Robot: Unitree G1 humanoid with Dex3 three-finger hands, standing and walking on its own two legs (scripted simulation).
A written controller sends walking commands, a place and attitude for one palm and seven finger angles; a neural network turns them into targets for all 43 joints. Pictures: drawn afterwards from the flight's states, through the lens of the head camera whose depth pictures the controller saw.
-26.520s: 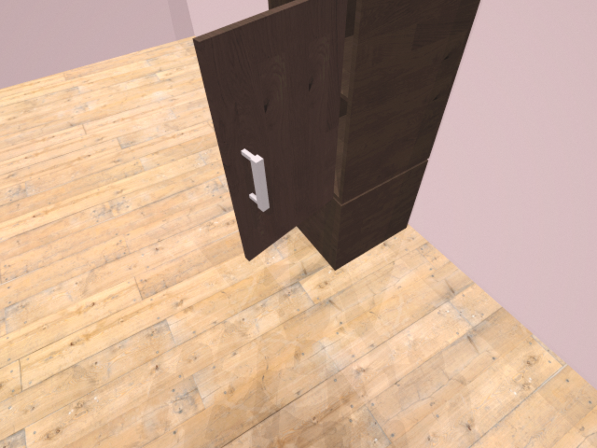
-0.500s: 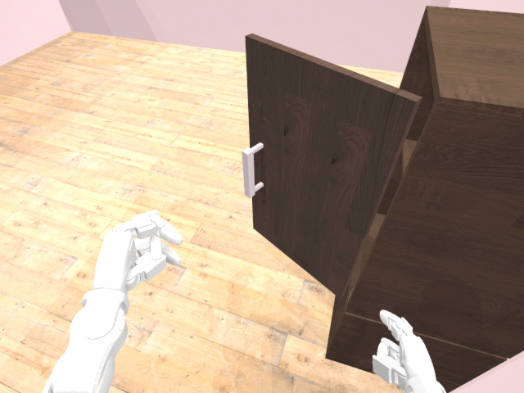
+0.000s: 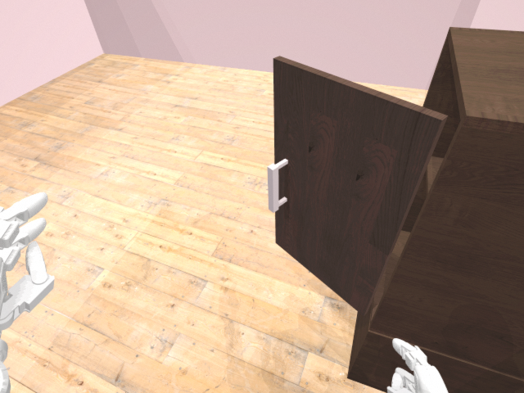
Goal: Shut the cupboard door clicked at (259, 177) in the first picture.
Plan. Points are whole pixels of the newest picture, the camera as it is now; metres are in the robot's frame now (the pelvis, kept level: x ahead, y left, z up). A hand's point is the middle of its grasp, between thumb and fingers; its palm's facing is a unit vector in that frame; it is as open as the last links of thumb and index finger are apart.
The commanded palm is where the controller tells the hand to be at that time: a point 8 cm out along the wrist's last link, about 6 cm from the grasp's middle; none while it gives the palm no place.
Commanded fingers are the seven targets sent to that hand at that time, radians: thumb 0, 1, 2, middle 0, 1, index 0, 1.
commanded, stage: draw the hand back to the body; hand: left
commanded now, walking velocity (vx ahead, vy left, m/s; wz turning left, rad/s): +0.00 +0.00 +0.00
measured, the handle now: (278, 185) +0.61 +0.05 -0.06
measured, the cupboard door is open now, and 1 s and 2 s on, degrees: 62 62 62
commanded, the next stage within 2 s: step back with the hand held close in 0.30 s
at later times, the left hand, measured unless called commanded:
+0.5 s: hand (71, 287) +0.18 +0.25 +0.16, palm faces +0.45 -0.78 -0.44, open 7.4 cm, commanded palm +0.13 +0.27 +0.17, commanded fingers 0.00 0.90 0.90 -0.20 -0.30 -0.20 -0.30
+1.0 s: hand (48, 322) +0.14 +0.25 +0.16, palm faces +0.40 -0.78 -0.48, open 7.4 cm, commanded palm +0.08 +0.28 +0.17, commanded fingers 0.00 0.90 0.90 -0.20 -0.30 -0.20 -0.30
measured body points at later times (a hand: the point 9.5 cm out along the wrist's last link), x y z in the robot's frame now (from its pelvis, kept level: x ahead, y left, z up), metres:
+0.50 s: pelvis -0.02 -0.02 +0.00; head -0.03 -0.05 +0.45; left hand +0.15 +0.28 +0.19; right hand +0.16 -0.25 -0.09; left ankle -0.04 +0.04 -0.74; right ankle -0.01 -0.12 -0.74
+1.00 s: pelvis -0.07 -0.01 -0.01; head -0.08 +0.00 +0.44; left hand +0.11 +0.29 +0.18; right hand +0.10 -0.27 -0.08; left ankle -0.04 +0.04 -0.74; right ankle -0.01 -0.12 -0.74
